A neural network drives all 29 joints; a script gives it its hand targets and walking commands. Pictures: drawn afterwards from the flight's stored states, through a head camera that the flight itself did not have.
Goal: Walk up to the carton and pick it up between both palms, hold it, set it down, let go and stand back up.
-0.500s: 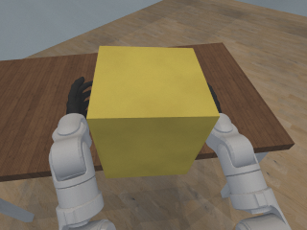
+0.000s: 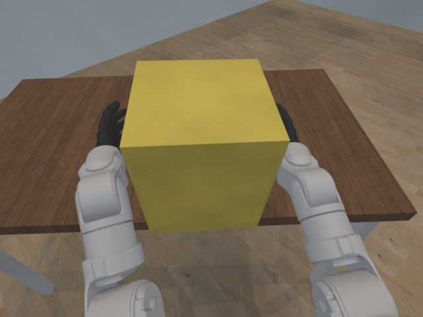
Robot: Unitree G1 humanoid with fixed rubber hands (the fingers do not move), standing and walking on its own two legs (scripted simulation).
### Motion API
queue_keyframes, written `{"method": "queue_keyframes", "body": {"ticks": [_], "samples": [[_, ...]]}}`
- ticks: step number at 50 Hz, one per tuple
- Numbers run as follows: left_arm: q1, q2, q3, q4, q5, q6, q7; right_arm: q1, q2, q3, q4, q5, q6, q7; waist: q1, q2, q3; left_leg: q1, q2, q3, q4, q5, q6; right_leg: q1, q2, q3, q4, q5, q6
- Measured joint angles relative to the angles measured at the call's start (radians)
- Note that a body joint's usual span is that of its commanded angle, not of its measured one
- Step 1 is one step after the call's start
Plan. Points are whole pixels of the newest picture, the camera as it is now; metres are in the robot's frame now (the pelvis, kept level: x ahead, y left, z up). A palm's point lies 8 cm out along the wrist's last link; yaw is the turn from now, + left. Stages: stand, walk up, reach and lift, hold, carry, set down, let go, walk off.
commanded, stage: set down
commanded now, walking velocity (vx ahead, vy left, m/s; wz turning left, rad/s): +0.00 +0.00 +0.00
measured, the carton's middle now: (201, 150) +0.38 +0.03 +0.13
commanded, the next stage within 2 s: none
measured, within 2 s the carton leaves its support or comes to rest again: rests again in 1.92 s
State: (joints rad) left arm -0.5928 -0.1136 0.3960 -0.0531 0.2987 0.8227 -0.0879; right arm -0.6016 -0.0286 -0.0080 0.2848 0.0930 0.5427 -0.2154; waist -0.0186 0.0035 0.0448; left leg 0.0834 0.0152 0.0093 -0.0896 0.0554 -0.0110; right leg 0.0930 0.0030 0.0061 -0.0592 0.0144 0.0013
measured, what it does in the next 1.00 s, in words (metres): stands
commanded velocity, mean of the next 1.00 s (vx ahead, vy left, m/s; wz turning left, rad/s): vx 0.00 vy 0.00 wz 0.00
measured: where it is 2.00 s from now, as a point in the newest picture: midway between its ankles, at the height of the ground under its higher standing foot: outside the picture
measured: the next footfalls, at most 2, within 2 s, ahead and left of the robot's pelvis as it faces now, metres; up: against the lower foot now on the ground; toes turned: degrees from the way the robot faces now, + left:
none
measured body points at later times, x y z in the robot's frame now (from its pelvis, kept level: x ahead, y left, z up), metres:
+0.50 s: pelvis +0.02 +0.01 +0.00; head +0.04 +0.01 +0.45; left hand +0.39 +0.16 +0.16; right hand +0.39 -0.14 +0.12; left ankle +0.01 +0.13 -0.76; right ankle -0.01 -0.12 -0.76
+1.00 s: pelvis +0.02 +0.01 +0.00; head +0.04 +0.00 +0.45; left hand +0.41 +0.18 +0.12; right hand +0.43 -0.12 +0.10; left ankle +0.01 +0.13 -0.76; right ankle -0.01 -0.12 -0.76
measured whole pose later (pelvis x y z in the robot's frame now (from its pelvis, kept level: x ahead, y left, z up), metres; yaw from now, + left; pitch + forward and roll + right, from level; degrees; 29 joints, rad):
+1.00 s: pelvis +0.02 +0.01 +0.00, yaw +3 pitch +3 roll +0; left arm -0.61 -0.13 0.44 0.25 0.34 0.51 -0.09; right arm -0.62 0.06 -0.20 0.53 -0.15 0.30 -0.10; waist -0.05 0.01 -0.01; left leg -0.01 -0.01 -0.04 -0.09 0.05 0.00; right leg 0.04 -0.02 -0.05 -0.09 0.00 0.01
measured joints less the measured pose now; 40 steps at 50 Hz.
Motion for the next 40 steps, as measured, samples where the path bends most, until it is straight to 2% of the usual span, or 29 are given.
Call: {"method": "queue_keyframes", "body": {"ticks": [7, 12, 15, 22, 28, 34, 40], "samples": [[0.102, -0.011, -0.017, -0.097, -0.016, 0.016, 0.004, 0.064, -0.009, 0.067, -0.031, 0.044, -0.016, -0.022, -0.008, -0.021, 0.027, 0.023, -0.015, -0.004, 0.000, -0.019, 0.009, 0.039, -0.015, -0.006, -0.029, -0.005, 0.010], [0.138, -0.004, -0.069, -0.163, -0.036, 0.030, 0.045, 0.085, -0.015, 0.064, -0.064, 0.058, -0.034, -0.004, -0.025, -0.029, -0.002, -0.012, -0.021, -0.012, 0.001, -0.020, 0.013, 0.004, -0.021, -0.014, -0.020, -0.013, 0.014], [0.117, 0.003, -0.087, -0.170, -0.030, 0.034, 0.054, 0.070, -0.019, 0.046, -0.075, 0.049, -0.036, 0.006, -0.037, -0.027, -0.009, -0.021, -0.023, -0.013, 0.002, -0.020, 0.014, -0.005, -0.023, -0.015, -0.018, -0.016, 0.016], [0.069, 0.003, -0.082, -0.142, 0.012, 0.054, 0.020, 0.057, -0.016, 0.026, -0.077, 0.029, -0.018, 0.013, -0.055, -0.013, 0.033, 0.015, -0.020, 0.002, 0.001, -0.028, 0.014, 0.030, -0.020, -0.002, -0.030, -0.011, 0.015], [0.091, -0.039, -0.049, -0.126, 0.025, 0.039, 0.007, 0.101, -0.018, 0.045, -0.070, 0.015, -0.028, 0.012, -0.042, -0.012, 0.059, 0.034, -0.010, 0.011, -0.001, -0.030, 0.006, 0.045, -0.011, 0.006, -0.029, -0.011, 0.007], [0.089, -0.049, -0.026, -0.078, 0.012, -0.027, 0.018, 0.076, -0.016, 0.037, -0.013, -0.011, -0.071, 0.027, -0.017, -0.021, 0.035, -0.001, 0.001, 0.004, -0.001, -0.017, -0.003, 0.012, 0.001, -0.002, -0.028, -0.002, -0.003], [0.014, -0.018, 0.002, 0.077, 0.020, -0.128, 0.012, -0.020, 0.024, -0.056, 0.105, -0.095, -0.121, 0.065, -0.004, -0.024, -0.008, -0.047, 0.003, -0.014, 0.000, -0.005, -0.005, -0.030, 0.003, -0.021, -0.020, -0.001, -0.006]]}}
